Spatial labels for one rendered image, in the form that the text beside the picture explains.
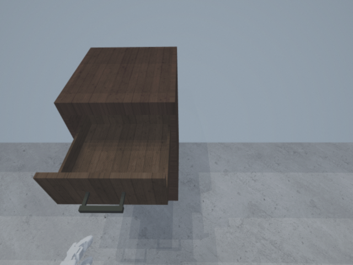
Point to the drawer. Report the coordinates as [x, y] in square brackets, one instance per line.
[111, 154]

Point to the handle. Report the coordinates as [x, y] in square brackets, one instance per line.
[84, 208]

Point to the cabinet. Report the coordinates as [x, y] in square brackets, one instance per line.
[125, 81]

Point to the left robot hand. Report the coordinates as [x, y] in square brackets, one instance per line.
[76, 251]

